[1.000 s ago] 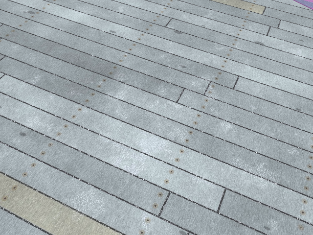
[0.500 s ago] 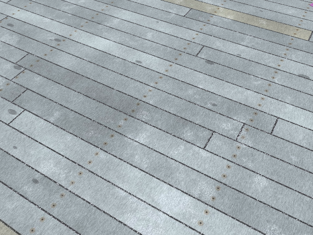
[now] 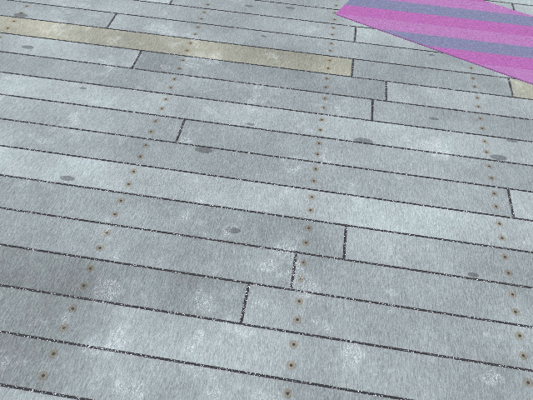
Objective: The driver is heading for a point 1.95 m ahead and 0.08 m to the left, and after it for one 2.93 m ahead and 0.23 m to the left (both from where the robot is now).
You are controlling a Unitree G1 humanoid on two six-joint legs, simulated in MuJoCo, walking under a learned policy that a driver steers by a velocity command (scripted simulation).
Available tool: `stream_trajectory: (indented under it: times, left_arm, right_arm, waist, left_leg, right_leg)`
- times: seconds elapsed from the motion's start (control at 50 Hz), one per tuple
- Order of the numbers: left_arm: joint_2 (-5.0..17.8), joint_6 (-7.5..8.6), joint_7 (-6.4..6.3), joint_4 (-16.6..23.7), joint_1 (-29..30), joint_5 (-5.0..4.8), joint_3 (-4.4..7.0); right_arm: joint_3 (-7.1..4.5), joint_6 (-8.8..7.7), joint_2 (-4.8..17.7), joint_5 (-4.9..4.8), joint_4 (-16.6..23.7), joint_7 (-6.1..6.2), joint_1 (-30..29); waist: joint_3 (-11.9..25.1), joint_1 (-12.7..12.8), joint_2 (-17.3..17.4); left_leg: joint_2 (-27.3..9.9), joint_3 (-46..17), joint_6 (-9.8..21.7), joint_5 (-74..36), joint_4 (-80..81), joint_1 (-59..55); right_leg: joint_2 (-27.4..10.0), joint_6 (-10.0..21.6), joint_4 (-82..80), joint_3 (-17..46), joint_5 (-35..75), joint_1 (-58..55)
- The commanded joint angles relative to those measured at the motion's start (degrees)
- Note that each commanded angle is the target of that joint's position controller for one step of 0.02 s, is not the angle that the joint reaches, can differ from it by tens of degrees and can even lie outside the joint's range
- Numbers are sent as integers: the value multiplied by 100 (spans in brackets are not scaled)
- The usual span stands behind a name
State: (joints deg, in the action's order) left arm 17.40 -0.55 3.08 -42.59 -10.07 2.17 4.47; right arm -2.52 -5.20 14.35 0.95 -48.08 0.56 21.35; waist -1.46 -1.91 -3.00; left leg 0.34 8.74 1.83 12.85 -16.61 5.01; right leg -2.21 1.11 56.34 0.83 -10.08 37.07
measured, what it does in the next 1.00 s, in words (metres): walks ahead: right foot, then left foot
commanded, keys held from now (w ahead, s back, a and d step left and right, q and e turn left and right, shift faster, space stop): e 0.22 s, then no key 0.10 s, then q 0.68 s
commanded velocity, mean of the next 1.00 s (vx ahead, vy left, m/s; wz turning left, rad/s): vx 0.08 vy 0.00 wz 0.01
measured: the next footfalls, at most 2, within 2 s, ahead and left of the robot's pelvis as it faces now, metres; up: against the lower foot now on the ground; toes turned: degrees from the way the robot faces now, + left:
right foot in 0.18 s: +0.22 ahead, -0.11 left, +0.00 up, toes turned -9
left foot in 0.70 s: +0.14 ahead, +0.07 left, +0.00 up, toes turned -4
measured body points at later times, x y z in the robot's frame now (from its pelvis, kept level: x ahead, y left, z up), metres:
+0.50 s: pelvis +0.12 -0.04 -0.01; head +0.14 -0.06 +0.44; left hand +0.27 +0.18 -0.12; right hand +0.15 -0.30 -0.15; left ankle +0.17 +0.11 -0.70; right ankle +0.18 -0.10 -0.75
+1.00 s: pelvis +0.12 -0.02 +0.00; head +0.15 +0.00 +0.45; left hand +0.22 +0.27 -0.13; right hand +0.21 -0.30 -0.12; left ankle +0.10 +0.07 -0.75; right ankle +0.13 -0.15 -0.70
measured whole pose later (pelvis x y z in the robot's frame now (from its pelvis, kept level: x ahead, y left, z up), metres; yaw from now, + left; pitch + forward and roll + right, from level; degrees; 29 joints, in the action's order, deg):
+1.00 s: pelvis +0.12 -0.02 +0.00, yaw +6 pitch +1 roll -1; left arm 16.3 -2.8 -1.9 -44.9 -9.1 0.5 3.2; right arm -4.5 2.1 16.2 0.5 -46.4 1.1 16.1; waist -3.0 -1.2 -0.8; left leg 5.3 -9.1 3.0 13.1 -24.4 11.8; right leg 1.6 -2.4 49.8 2.5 -23.3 24.6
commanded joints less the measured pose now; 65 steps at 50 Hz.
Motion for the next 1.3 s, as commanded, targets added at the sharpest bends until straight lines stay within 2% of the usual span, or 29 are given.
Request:
stream_trajectory:
  times: [0.02, 0.1, 0.16, 0.18, 0.2, 0.22, 0.26, 0.3, 0.32, 0.36, 0.46, 0.54, 0.62, 0.68, 0.7, 0.72, 0.74, 0.78, 0.84, 1.0, 1.08, 1.12, 1.14, 1.16, 1.18, 1.2, 1.22, 1.26, 1.3]
  left_arm:
    - [-158, 60, 82, 442, 216, -30, -137]
    - [14, 68, 95, 584, 391, 23, -116]
    - [270, 193, -22, 308, -665, 148, 21]
    - [683, 265, -127, 227, -1123, 185, 136]
    - [1430, 230, -198, 400, -966, 51, 304]
    - [1316, 121, -245, 475, -1367, -287, 357]
    - [611, 9, -332, 495, -508, -257, 130]
    - [232, -8, -353, 466, -151, -248, -2]
    - [285, 34, -340, 458, -174, -179, -8]
    - [241, 129, -318, 374, -152, -120, -37]
    - [50, 171, -370, 84, -210, -26, -183]
    - [389, 52, -453, -21, -274, -57, -92]
    - [423, -26, -568, -125, -326, -96, -48]
    - [483, -77, -630, -222, -296, -155, 7]
    - [395, -76, -624, -195, -333, -160, 3]
    - [84, -56, -604, 52, -260, -180, -61]
    - [134, -75, -629, 130, 285, -145, -59]
    - [142, -137, -556, 26, 97, -132, -29]
    - [295, -157, -493, -62, -88, -81, 19]
    - [280, -128, -508, 281, 416, -197, -88]
    - [365, -65, -533, 337, 165, -240, -103]
    - [340, -3, -578, 247, -269, -219, -110]
    - [486, 50, -630, 204, -458, -162, -72]
    - [940, 67, -686, 273, -430, -80, -4]
    - [1371, 9, -641, 390, -166, -85, 67]
    - [1071, -14, -588, 367, -298, -85, 19]
    - [667, 0, -552, 393, -53, -124, -98]
    - [475, 21, -551, 424, 279, -104, -161]
    - [473, 56, -546, 321, 69, -95, -160]
  right_arm:
    - [-116, -61, 625, -25, 354, 15, -369]
    - [-208, 57, 884, -59, 244, 75, -186]
    - [-258, 210, 1028, -109, 253, 138, -221]
    - [-235, 230, 946, -73, 326, 120, 61]
    - [-85, 288, 314, -74, 609, 61, 689]
    - [-150, 398, 706, 79, 580, 69, 363]
    - [-117, 446, 619, 18, 623, 82, -257]
    - [-132, 589, 628, 136, 544, 81, -172]
    - [-119, 678, 555, 135, 475, 84, 75]
    - [-94, 735, 446, 66, 341, 68, 180]
    - [-42, 838, 302, 14, 163, 12, -207]
    - [-101, 849, 487, -16, 219, 3, -525]
    - [-77, 767, 330, -45, 195, 29, -418]
    - [-67, 684, 280, -47, 109, 48, -50]
    - [-118, 638, 545, 21, 160, 59, -44]
    - [-257, 599, 1149, 51, 307, 58, -106]
    - [-331, 603, 1277, 57, 238, 47, -22]
    - [-307, 616, 1008, -21, 237, 89, -242]
    - [-300, 663, 857, -70, 392, 78, -544]
    - [-445, 721, 1151, -22, 387, 61, -169]
    - [-493, 765, 1269, -11, 528, -8, -604]
    - [-487, 781, 1248, -74, 619, -25, -1005]
    - [-446, 766, 1108, -113, 676, -17, -1092]
    - [-336, 744, 631, -96, 695, -22, -675]
    - [-373, 754, 760, -35, 723, 40, -471]
    - [-435, 776, 1088, 82, 634, 54, -516]
    - [-462, 796, 1098, 54, 518, 20, -599]
    - [-429, 853, 954, 17, 414, -85, -539]
    - [-366, 872, 849, -11, 364, -140, -569]
  waist:
    - [-71, 197, 941]
    - [95, 129, 1009]
    - [719, 567, 649]
    - [1163, 727, -19]
    - [1812, 209, -1204]
    - [2522, 734, -341]
    - [1027, 399, 124]
    - [544, 69, 103]
    - [634, 1, -135]
    - [794, -49, 3]
    - [550, 125, -248]
    - [224, 271, -275]
    - [181, 272, -133]
    - [136, 53, -7]
    - [106, 107, 432]
    - [56, 245, 1453]
    - [-350, -97, 1548]
    - [-207, 205, 754]
    - [135, 276, 842]
    - [363, -111, 1075]
    - [409, 44, 1191]
    - [382, 369, 1119]
    - [396, 446, 885]
    - [535, 200, -386]
    - [474, 131, -1129]
    - [385, 177, -616]
    - [117, 79, -220]
    - [12, -51, -464]
    - [127, 62, -573]
  left_leg:
    - [-1237, -97, 564, -3667, 274, 280]
    - [-1392, 92, 397, -4228, -418, -110]
    - [-1233, 264, 183, -4098, -2514, -152]
    - [-976, 313, -65, -2125, -4018, 832]
    - [5, 161, -371, 2780, -6037, 2766]
    - [2, -919, -370, 2476, -6440, 2901]
    - [-392, -1001, -346, 1577, -5916, 3051]
    - [-482, -992, -318, 1091, -5279, 2478]
    - [-392, -924, -311, 1053, -5249, 2185]
    - [-339, -922, -289, 908, -4956, 1882]
    - [-301, -1018, -216, 607, -3371, 1352]
    - [-65, -916, -127, 1101, -2902, 1453]
    - [36, -771, 7, 1387, -2374, 1353]
    - [91, -836, 250, 508, -724, 630]
    - [-371, -1664, 428, 410, -80, 451]
    - [-1755, -3521, 928, -817, 149, 219]
    - [-2158, -3837, 1492, -2136, 229, 580]
    - [-1524, -3031, 1384, -2397, 33, 506]
    - [-1011, -2595, 1155, -3149, -281, 9]
    - [-982, -3213, 1171, -3238, -647, -343]
    - [-829, -3619, 945, -3083, -741, 146]
    - [-533, -3653, 584, -2372, -921, 614]
    - [-256, -3498, 289, -1455, -1189, 1109]
    - [378, -2621, -27, 582, -2305, 1747]
    - [1074, -1666, -152, 2334, -3200, 2379]
    - [643, -1707, -164, 2277, -4140, 2293]
    - [562, -1802, -168, 1881, -4453, 2212]
    - [540, -1683, -259, 1314, -4650, 2120]
    - [615, -1587, -371, 1197, -4504, 2084]
  right_leg:
    - [20, 14, -1064, -322, 709, -452]
    - [254, 265, -1952, -621, 447, -1109]
    - [673, 608, -2903, -632, 519, -2352]
    - [-73, 837, -3017, 264, 2217, -3531]
    - [-1975, 1897, -2462, 2610, 5697, -5092]
    - [-1975, 2241, -2857, 3013, 5142, -5015]
    - [-1452, 1829, -3432, 2029, 3445, -3503]
    - [-904, 1324, -3838, 1495, 2737, -2535]
    - [-925, 1389, -3833, 1413, 3108, -2319]
    - [-842, 1363, -3907, 1098, 3169, -2176]
    - [-712, 950, -4483, 850, 480, -1995]
    - [-977, 1083, -4480, 1109, -653, -2192]
    - [-1185, 1214, -4171, 1158, -315, -2522]
    - [-1030, 818, -3658, 759, 156, -2278]
    - [-757, 504, -3066, 450, -5, -1971]
    - [152, 82, -1994, -365, -969, -1039]
    - [614, -35, -1013, -335, -1966, -560]
    - [462, -124, -22, 115, -1598, -562]
    - [452, -279, 309, 94, -1278, -468]
    - [453, -340, -949, 141, -1398, -738]
    - [605, -208, -1824, 193, -1365, -1624]
    - [637, -147, -3124, 164, -639, -2529]
    - [291, -82, -3839, 412, -187, -3189]
    - [-1144, 216, -4346, 1748, -285, -3761]
    - [-2112, 1006, -4287, 2934, 823, -3335]
    - [-2147, 1358, -4196, 2834, 1089, -3021]
    - [-1730, 1272, -4154, 2222, 1082, -2717]
    - [-1050, 954, -4067, 1279, 1371, -2678]
    - [-846, 944, -3923, 925, 1991, -2940]
Keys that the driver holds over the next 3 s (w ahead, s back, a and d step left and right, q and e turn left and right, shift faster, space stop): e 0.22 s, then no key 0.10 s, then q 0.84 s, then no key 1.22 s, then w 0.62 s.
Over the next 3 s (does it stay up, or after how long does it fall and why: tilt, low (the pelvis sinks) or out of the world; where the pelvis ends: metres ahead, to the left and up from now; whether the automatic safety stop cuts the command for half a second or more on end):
stays up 0.31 -0.03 -0.01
